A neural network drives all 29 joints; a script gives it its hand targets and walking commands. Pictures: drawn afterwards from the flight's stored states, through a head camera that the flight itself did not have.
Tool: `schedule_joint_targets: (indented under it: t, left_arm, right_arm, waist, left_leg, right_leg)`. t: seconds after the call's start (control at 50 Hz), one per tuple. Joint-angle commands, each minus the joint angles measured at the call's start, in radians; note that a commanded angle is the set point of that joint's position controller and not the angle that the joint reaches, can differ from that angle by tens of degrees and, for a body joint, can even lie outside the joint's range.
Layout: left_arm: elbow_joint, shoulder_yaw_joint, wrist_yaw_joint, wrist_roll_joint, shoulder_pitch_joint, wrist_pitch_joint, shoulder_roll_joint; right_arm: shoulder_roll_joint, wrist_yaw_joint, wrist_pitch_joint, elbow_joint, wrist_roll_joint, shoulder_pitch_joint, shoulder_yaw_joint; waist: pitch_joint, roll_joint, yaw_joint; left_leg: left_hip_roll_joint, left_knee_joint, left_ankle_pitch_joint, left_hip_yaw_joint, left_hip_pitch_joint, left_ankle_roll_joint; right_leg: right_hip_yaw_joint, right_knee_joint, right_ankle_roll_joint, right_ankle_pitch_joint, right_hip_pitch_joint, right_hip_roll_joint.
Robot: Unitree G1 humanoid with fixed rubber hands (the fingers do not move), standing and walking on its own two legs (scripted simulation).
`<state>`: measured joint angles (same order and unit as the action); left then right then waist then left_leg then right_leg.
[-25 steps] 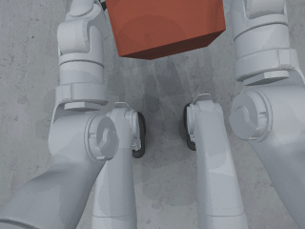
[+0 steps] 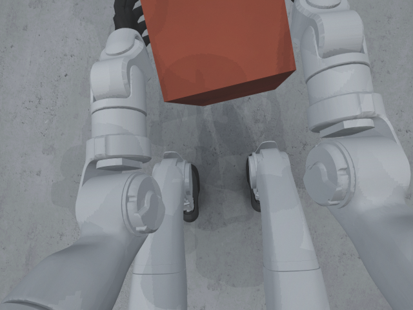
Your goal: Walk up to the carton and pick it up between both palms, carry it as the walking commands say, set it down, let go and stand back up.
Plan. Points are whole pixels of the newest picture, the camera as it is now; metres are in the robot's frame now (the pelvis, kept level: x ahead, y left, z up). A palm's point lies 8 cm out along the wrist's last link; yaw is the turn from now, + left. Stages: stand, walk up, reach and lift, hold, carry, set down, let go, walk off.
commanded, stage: reach and lift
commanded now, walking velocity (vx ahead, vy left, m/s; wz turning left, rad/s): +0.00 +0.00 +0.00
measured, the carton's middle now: (219, 20) +0.56 -0.02 -0.12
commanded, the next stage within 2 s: none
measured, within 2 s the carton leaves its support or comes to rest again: neither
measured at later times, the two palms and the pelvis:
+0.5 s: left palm (103, 30) +0.49 +0.11 +0.03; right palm out of the picture +0.51 -0.14 +0.05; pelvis +0.02 +0.00 +0.06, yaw -1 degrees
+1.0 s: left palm (50, 20) +0.46 +0.12 +0.11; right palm out of the picture +0.49 -0.13 +0.12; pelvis +0.09 +0.01 +0.14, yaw -2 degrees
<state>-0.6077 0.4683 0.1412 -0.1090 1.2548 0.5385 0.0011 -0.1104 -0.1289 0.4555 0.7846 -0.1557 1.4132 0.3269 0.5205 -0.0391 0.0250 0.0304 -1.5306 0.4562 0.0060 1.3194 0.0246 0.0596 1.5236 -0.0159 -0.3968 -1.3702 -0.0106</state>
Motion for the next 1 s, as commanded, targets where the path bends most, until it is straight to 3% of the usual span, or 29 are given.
schedule_joint_targets:
  t: [0.0,0.02,0.14,0.16,0.18,0.2,0.24,0.28,0.3,0.32,0.34,0.38,0.42,0.48,0.5,0.54,0.6,0.64,0.66,0.72,0.74,0.76,0.8,0.82,0.84,0.86,0.88,0.92,0.98]
  left_arm:
    - [0.347,-0.647,-0.279,0.168,1.018,-0.099,0.994]
    - [0.332,-0.648,-0.281,0.166,1.017,-0.099,0.995]
    - [0.337,-0.666,-0.287,0.165,0.956,-0.098,1.023]
    - [0.350,-0.656,-0.286,0.163,0.939,-0.103,1.005]
    - [0.365,-0.683,-0.287,0.171,0.945,-0.101,1.021]
    - [0.356,-0.677,-0.288,0.175,0.930,-0.099,1.020]
    - [0.300,-0.654,-0.293,0.150,0.907,-0.095,1.018]
    - [0.366,-0.697,-0.289,0.166,0.944,-0.104,1.023]
    - [0.375,-0.706,-0.287,0.168,0.913,-0.104,1.028]
    - [0.305,-0.679,-0.291,0.159,0.871,-0.098,1.036]
    - [0.265,-0.660,-0.295,0.140,0.842,-0.095,1.041]
    - [0.275,-0.647,-0.293,0.125,0.815,-0.101,1.058]
    - [0.226,-0.605,-0.297,0.090,0.781,-0.106,1.057]
    - [0.196,-0.579,-0.299,0.067,0.724,-0.111,1.098]
    - [0.144,-0.530,-0.299,0.037,0.683,-0.112,1.091]
    - [0.014,-0.425,-0.300,-0.041,0.566,-0.096,1.087]
    - [-0.027,-0.372,-0.305,-0.108,0.441,-0.089,1.125]
    - [0.008,-0.410,-0.308,-0.101,0.379,-0.096,1.141]
    - [0.021,-0.414,-0.310,-0.107,0.342,-0.100,1.146]
    - [0.136,-0.551,-0.310,-0.058,0.271,-0.131,1.177]
    - [0.225,-0.629,-0.310,-0.016,0.315,-0.152,1.188]
    - [0.232,-0.640,-0.305,-0.006,0.263,-0.154,1.191]
    - [0.279,-0.692,-0.305,0.026,0.246,-0.176,1.181]
    - [0.302,-0.712,-0.302,0.046,0.215,-0.183,1.172]
    - [0.326,-0.742,-0.302,0.064,0.238,-0.185,1.176]
    - [0.331,-0.747,-0.298,0.070,0.206,-0.187,1.193]
    - [0.342,-0.780,-0.299,0.085,0.210,-0.182,1.210]
    - [0.293,-0.747,-0.295,0.066,0.160,-0.165,1.220]
    - [0.278,-0.726,-0.293,0.036,0.116,-0.155,1.226]
  right_arm:
    - [1.286,0.350,0.029,-0.023,0.168,0.396,-0.445]
    - [1.286,0.353,0.027,-0.034,0.179,0.413,-0.460]
    - [1.297,0.352,0.021,-0.068,0.176,0.382,-0.477]
    - [1.311,0.353,0.022,-0.084,0.190,0.390,-0.498]
    - [1.314,0.350,0.019,-0.102,0.188,0.376,-0.505]
    - [1.301,0.350,0.018,-0.125,0.197,0.396,-0.523]
    - [1.300,0.352,0.025,-0.038,0.164,0.341,-0.478]
    - [1.303,0.353,0.021,-0.037,0.153,0.303,-0.466]
    - [1.311,0.351,0.015,-0.107,0.181,0.337,-0.505]
    - [1.299,0.351,0.015,-0.068,0.166,0.317,-0.492]
    - [1.302,0.354,0.015,-0.051,0.159,0.319,-0.480]
    - [1.319,0.357,0.012,-0.052,0.138,0.284,-0.463]
    - [1.342,0.361,0.018,0.063,0.093,0.200,-0.405]
    - [1.356,0.364,0.008,0.068,0.072,0.153,-0.384]
    - [1.363,0.365,0.004,0.104,0.054,0.139,-0.354]
    - [1.328,0.364,0.011,0.191,-0.035,0.056,-0.249]
    - [1.304,0.376,0.001,0.208,-0.092,0.001,-0.209]
    - [1.314,0.385,-0.006,0.191,-0.087,-0.064,-0.232]
    - [1.334,0.387,-0.010,0.175,-0.087,-0.096,-0.250]
    - [1.387,0.395,-0.036,0.079,-0.025,-0.165,-0.354]
    - [1.390,0.401,-0.049,0.066,-0.005,-0.188,-0.380]
    - [1.409,0.398,-0.052,0.020,0.015,-0.194,-0.435]
    - [1.412,0.391,-0.067,-0.026,0.034,-0.212,-0.487]
    - [1.425,0.385,-0.072,-0.071,0.061,-0.210,-0.540]
    - [1.404,0.382,-0.078,-0.080,0.058,-0.213,-0.536]
    - [1.419,0.378,-0.081,-0.107,0.074,-0.213,-0.561]
    - [1.395,0.368,-0.085,-0.132,0.067,-0.217,-0.549]
    - [1.392,0.361,-0.065,-0.055,0.022,-0.295,-0.504]
    - [1.399,0.364,-0.056,-0.015,0.003,-0.353,-0.478]
  waist:
    - [-2.314,0.104,-0.039]
    - [-2.304,0.091,-0.060]
    - [-2.286,0.093,-0.050]
    - [-2.291,0.104,-0.079]
    - [-2.321,0.096,-0.059]
    - [-2.335,0.096,-0.074]
    - [-2.213,0.087,-0.064]
    - [-2.227,0.072,-0.026]
    - [-2.291,0.084,-0.055]
    - [-2.223,0.091,-0.046]
    - [-2.153,0.084,-0.070]
    - [-2.111,0.089,-0.055]
    - [-1.938,0.099,-0.052]
    - [-1.792,0.083,-0.054]
    - [-1.667,0.087,-0.072]
    - [-1.405,0.097,-0.046]
    - [-1.252,0.100,-0.048]
    - [-1.275,0.107,-0.038]
    - [-1.309,0.112,-0.061]
    - [-1.423,0.110,-0.068]
    - [-1.476,0.077,-0.045]
    - [-1.520,0.104,-0.070]
    - [-1.557,0.115,-0.067]
    - [-1.594,0.130,-0.090]
    - [-1.582,0.121,-0.055]
    - [-1.600,0.124,-0.073]
    - [-1.585,0.103,-0.036]
    - [-1.451,0.100,-0.023]
    - [-1.378,0.077,-0.039]
  left_leg:
    - [0.134,0.242,-0.190,0.044,-0.544,0.017]
    - [0.130,0.247,-0.179,0.049,-0.540,0.017]
    - [0.132,0.298,-0.202,0.036,-0.591,0.012]
    - [0.131,0.303,-0.214,0.039,-0.601,0.008]
    - [0.135,0.310,-0.228,0.036,-0.631,0.011]
    - [0.134,0.310,-0.229,0.033,-0.620,0.009]
    - [0.130,0.348,-0.168,0.032,-0.595,0.012]
    - [0.131,0.363,-0.194,0.021,-0.635,0.017]
    - [0.132,0.367,-0.228,0.018,-0.678,0.011]
    - [0.129,0.371,-0.199,0.015,-0.640,0.011]
    - [0.124,0.389,-0.183,0.016,-0.634,0.009]
    - [0.128,0.414,-0.188,0.016,-0.660,0.007]
    - [0.124,0.436,-0.134,0.010,-0.596,0.003]
    - [0.124,0.474,-0.148,0.014,-0.600,0.002]
    - [0.117,0.491,-0.116,0.011,-0.571,-0.002]
    - [0.120,0.543,-0.047,0.014,-0.502,-0.007]
    - [0.114,0.611,-0.063,0.014,-0.523,0.000]
    - [0.109,0.630,-0.150,0.008,-0.565,0.004]
    - [0.115,0.641,-0.201,0.010,-0.597,0.005]
    - [0.114,0.653,-0.408,-0.001,-0.707,0.007]
    - [0.111,0.650,-0.458,-0.009,-0.734,0.015]
    - [0.109,0.659,-0.503,-0.012,-0.778,0.012]
    - [0.108,0.656,-0.535,-0.022,-0.782,0.012]
    - [0.106,0.667,-0.561,-0.022,-0.804,0.010]
    - [0.106,0.668,-0.559,-0.031,-0.805,0.016]
    - [0.105,0.675,-0.555,-0.031,-0.830,0.014]
    - [0.108,0.683,-0.544,-0.039,-0.852,0.022]
    - [0.104,0.734,-0.459,-0.035,-0.851,0.023]
    - [0.103,0.768,-0.442,-0.036,-0.869,0.022]
  right_leg:
    - [-0.046,-0.216,0.007,0.215,0.774,-0.155]
    - [-0.044,-0.218,0.008,0.203,0.770,-0.155]
    - [-0.035,-0.271,0.008,0.229,0.839,-0.151]
    - [-0.031,-0.275,0.005,0.234,0.849,-0.150]
    - [-0.033,-0.286,0.004,0.259,0.893,-0.151]
    - [-0.023,-0.285,0.008,0.254,0.900,-0.149]
    - [-0.025,-0.320,0.008,0.193,0.867,-0.146]
    - [-0.024,-0.336,0.015,0.231,0.887,-0.147]
    - [-0.025,-0.332,0.010,0.255,0.932,-0.149]
    - [-0.018,-0.349,0.011,0.223,0.909,-0.145]
    - [-0.016,-0.360,0.012,0.197,0.876,-0.143]
    - [-0.026,-0.380,0.013,0.208,0.892,-0.145]
    - [-0.019,-0.411,0.016,0.155,0.827,-0.143]
    - [-0.009,-0.453,0.025,0.167,0.830,-0.140]
    - [-0.006,-0.464,0.024,0.130,0.773,-0.134]
    - [-0.007,-0.521,0.031,0.063,0.716,-0.129]
    - [-0.021,-0.584,0.035,0.056,0.690,-0.124]
    - [-0.020,-0.609,0.032,0.150,0.748,-0.126]
    - [-0.021,-0.621,0.029,0.202,0.791,-0.128]
    - [-0.016,-0.633,0.021,0.408,0.893,-0.138]
    - [-0.011,-0.624,0.026,0.468,0.911,-0.140]
    - [-0.011,-0.632,0.018,0.507,0.961,-0.140]
    - [0.005,-0.636,0.014,0.549,1.009,-0.136]
    - [0.012,-0.643,0.007,0.579,1.061,-0.135]
    - [0.007,-0.640,0.008,0.575,1.048,-0.136]
    - [0.015,-0.646,0.007,0.570,1.079,-0.134]
    - [0.015,-0.655,0.009,0.558,1.082,-0.134]
    - [0.010,-0.700,0.014,0.474,1.059,-0.130]
    - [0.013,-0.723,0.018,0.460,1.058,-0.130]
